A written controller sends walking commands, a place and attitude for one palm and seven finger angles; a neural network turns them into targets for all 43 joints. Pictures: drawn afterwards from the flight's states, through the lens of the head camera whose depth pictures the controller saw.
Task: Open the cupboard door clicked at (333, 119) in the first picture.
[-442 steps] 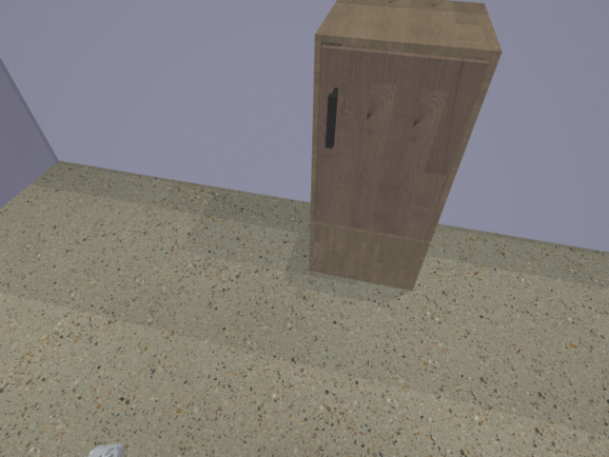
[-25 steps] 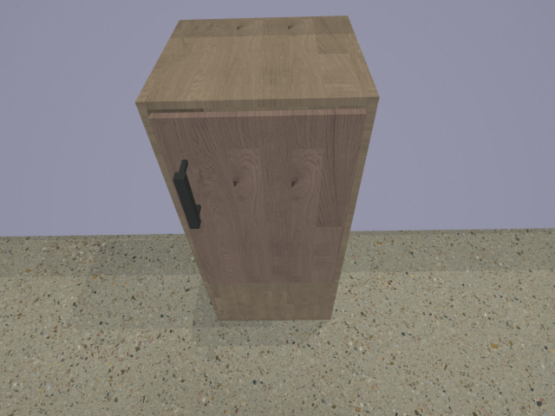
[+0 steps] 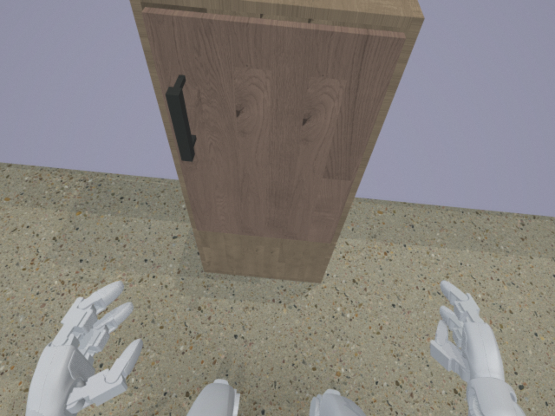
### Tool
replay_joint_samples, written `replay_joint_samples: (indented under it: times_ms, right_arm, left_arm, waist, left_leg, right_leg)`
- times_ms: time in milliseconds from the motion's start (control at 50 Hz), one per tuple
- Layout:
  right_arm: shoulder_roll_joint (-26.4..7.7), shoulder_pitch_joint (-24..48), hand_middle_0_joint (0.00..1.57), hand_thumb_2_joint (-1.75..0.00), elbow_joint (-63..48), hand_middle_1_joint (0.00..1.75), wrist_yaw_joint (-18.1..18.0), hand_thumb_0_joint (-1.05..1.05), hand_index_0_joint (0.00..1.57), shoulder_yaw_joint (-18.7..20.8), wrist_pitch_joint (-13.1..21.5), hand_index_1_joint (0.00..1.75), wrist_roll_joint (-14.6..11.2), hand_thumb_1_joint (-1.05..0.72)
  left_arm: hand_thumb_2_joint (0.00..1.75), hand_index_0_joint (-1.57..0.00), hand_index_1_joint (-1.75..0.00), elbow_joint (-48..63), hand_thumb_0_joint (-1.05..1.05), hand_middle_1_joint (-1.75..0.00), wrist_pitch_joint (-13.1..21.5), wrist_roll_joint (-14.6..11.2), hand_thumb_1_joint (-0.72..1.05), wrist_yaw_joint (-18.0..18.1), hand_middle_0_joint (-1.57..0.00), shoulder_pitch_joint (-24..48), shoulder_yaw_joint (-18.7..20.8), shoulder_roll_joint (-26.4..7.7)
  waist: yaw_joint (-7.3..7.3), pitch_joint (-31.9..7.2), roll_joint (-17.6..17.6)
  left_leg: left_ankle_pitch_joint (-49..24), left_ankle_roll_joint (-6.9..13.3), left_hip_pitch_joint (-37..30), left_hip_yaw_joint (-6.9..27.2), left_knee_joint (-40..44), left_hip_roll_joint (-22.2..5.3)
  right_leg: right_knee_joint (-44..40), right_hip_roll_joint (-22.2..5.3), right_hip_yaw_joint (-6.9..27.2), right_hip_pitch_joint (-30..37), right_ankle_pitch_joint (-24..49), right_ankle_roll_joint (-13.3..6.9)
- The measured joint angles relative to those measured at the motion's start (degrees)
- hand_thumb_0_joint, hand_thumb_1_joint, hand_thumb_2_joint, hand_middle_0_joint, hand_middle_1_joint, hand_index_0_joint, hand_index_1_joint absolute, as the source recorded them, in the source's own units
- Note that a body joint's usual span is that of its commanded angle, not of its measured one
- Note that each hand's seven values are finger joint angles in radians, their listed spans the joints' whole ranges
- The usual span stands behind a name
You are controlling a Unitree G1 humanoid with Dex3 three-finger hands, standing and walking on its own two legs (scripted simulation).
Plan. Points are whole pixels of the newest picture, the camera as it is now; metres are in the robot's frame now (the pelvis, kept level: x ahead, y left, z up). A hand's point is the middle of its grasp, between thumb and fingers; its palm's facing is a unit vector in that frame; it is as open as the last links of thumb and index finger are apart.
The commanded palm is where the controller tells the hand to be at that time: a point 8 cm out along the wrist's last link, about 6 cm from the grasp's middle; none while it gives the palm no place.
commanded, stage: raise the hand with hooked fingers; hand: left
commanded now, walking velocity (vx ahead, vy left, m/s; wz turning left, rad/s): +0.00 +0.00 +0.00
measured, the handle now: (184, 120) +0.57 +0.24 +0.06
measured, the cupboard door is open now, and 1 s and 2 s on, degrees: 0 0 0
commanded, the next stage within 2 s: move the hooked fingers beside the handle in 1.60 s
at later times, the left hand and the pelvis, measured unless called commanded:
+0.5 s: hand (80, 303) +0.23 +0.28 +0.05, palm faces +0.08 -0.99 -0.09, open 12.1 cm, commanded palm +0.20 +0.33 +0.05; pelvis -0.02 +0.04 +0.00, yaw -1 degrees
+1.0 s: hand (66, 255) +0.28 +0.31 +0.07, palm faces +0.04 -1.00 -0.07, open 13.9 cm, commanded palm +0.26 +0.36 +0.07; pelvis +0.00 +0.05 +0.02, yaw -1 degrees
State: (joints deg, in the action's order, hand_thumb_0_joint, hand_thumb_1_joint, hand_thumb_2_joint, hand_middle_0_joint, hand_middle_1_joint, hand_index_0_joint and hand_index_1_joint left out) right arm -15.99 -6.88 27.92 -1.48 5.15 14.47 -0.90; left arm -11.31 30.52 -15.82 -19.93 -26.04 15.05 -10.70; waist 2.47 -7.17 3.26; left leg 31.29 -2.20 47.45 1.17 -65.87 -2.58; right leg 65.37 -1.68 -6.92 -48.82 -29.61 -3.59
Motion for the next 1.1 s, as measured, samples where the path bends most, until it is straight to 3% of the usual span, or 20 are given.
replay_joint_samples:
  times_ms: [60,140,180,240,280,320,420,500,620,780,920,1100]
  right_arm:
    - [1.4,-0.2,0.2,-0.9,1.4,0.3,-0.8,0.01,0.2,-1.9,0.2,0.3,0.3,-0.91]
    - [3.5,-0.8,0.2,-0.9,4.4,0.3,-1.4,0.01,0.2,-5.4,0.4,0.3,-0.1,-0.9]
    - [4.7,-1.5,0.2,-0.9,5.5,0.3,-1.7,0.01,0.2,-6.8,-0.1,0.3,-0.5,-0.9]
    - [6.0,-3.8,0.2,-0.9,5.7,0.31,-1.8,0.01,0.21,-7.9,-1.5,0.3,-1.2,-0.9]
    - [6.3,-5.8,0.2,-0.9,5.3,0.31,-1.9,0.01,0.21,-7.8,-2.2,0.3,-1.3,-0.9]
    - [6.0,-8.1,0.2,-0.9,5.0,0.31,-1.9,0.01,0.21,-7.2,-2.4,0.3,-1.2,-0.9]
    - [3.5,-11.6,0.2,-0.9,5.3,0.31,-1.7,0.01,0.21,-5.3,-1.5,0.3,-0.6,-0.9]
    - [0.7,-11.4,0.2,-0.9,5.7,0.31,-1.8,0.01,0.2,-4.9,-0.9,0.3,-0.7,-0.9]
    - [-0.2,-8.8,0.2,-0.9,4.3,0.3,-2.9,0.01,0.2,-5.1,-0.6,0.3,-1.3,-0.9]
    - [1.5,-7.7,0.2,-0.9,2.1,0.3,-2.0,0.01,0.2,-6.7,-0.5,0.3,-0.8,-0.9]
    - [1.6,-7.2,0.2,-0.9,2.0,0.31,-2.0,0.01,0.21,-8.0,-1.9,0.3,-0.8,-0.9]
    - [1.3,-8.6,0.2,-0.9,3.9,0.31,-2.4,0.01,0.21,-7.9,-2.8,0.3,-0.7,-0.9]
  left_arm:
    - [0.7,-0.24,-0.59,4.9,0.01,-0.59,2.4,-0.8,0.45,1.2,-0.24,0.6,1.0,-0.8]
    - [0.67,-0.24,-0.65,7.3,0.01,-0.65,1.9,-1.9,0.35,-2.3,-0.24,7.4,0.1,-3.0]
    - [0.65,-0.24,-0.68,6.1,0.01,-0.68,-1.6,-2.1,0.31,-4.5,-0.24,11.1,-0.4,-4.5]
    - [0.62,-0.25,-0.72,3.4,0.01,-0.72,-9.9,-2.6,0.24,-5.8,-0.25,14.2,-0.2,-5.9]
    - [0.6,-0.25,-0.75,2.9,0.0,-0.75,-14.1,-3.0,0.19,-4.4,-0.25,13.7,0.6,-5.9]
    - [0.58,-0.26,-0.78,3.7,0.0,-0.78,-15.5,-3.0,0.15,-1.8,-0.26,12.0,1.7,-5.5]
    - [0.53,-0.26,-0.86,5.7,0.0,-0.86,-9.8,-1.7,0.03,4.4,-0.27,9.0,3.5,-4.4]
    - [0.49,-0.27,-0.92,3.3,0.0,-0.92,-6.1,-0.9,-0.06,3.3,-0.27,10.7,3.0,-5.3]
    - [0.43,-0.28,-1.01,0.6,0.0,-1.01,-9.1,-1.3,-0.2,-1.4,-0.28,14.0,2.3,-7.3]
    - [0.35,-0.3,-1.12,0.7,-0.01,-1.12,-9.9,-2.2,-0.38,0.3,-0.3,16.7,4.9,-8.5]
    - [0.31,-0.3,-1.18,-5.1,-0.01,-1.18,-13.5,-1.4,-0.47,-3.4,-0.3,21.1,5.7,-10.1]
    - [0.3,-0.3,-1.19,-9.4,-0.01,-1.19,-11.8,-3.1,-0.49,-5.7,-0.3,26.3,9.7,-12.0]
  waist:
    - [0.98,0.2,-1.3]
    - [0.78,0.8,-3.5]
    - [-0.09,0.9,-4.3]
    - [-2.05,1.3,-4.9]
    - [-3.19,1.3,-5.0]
    - [-3.8,1.0,-4.7]
    - [-3.85,0.1,-4.1]
    - [-3.68,0.0,-3.9]
    - [-3.69,0.9,-3.2]
    - [-3.07,0.4,-3.3]
    - [-2.33,0.9,-4.2]
    - [-2.7,1.3,-4.0]
  left_leg:
    - [0.9,0.0,3.0,1.7,-3.3,-0.3]
    - [1.2,0.2,5.9,2.9,-6.1,-0.4]
    - [0.9,0.4,6.5,2.6,-6.2,-0.5]
    - [-0.1,1.0,5.6,1.3,-4.5,-0.4]
    - [-1.0,1.6,4.2,0.1,-2.4,-0.3]
    - [-1.7,2.1,2.9,-0.9,-0.4,-0.2]
    - [-2.5,3.0,1.6,-1.8,1.6,0.5]
    - [-2.1,3.6,2.9,-1.4,0.3,1.3]
    - [-1.9,4.1,2.3,-1.5,0.3,1.4]
    - [-2.2,4.1,-0.8,-0.9,3.1,1.5]
    - [-2.1,4.1,-1.4,-0.8,3.9,1.5]
    - [-2.2,3.5,-2.2,-0.8,5.2,1.0]
  right_leg:
    - [1.6,0.2,-1.6,-1.7,-0.4,-0.1]
    - [2.8,0.3,-2.6,-3.6,0.0,0.1]
    - [2.7,0.4,-2.3,-4.2,0.6,0.3]
    - [1.0,0.3,-1.1,-3.8,1.9,1.0]
    - [-0.7,0.3,0.0,-2.9,3.0,1.5]
    - [-2.5,0.3,1.0,-2.0,3.9,2.0]
    - [-4.5,-0.3,1.7,-0.7,4.8,2.9]
    - [-3.5,-0.8,1.6,-1.6,4.2,3.4]
    - [-4.0,-0.8,1.8,-0.7,4.5,3.9]
    - [-7.6,-0.6,1.2,3.0,5.0,4.0]
    - [-8.5,-0.6,1.1,3.7,4.9,4.1]
    - [-9.3,-0.1,1.1,4.2,4.8,3.6]
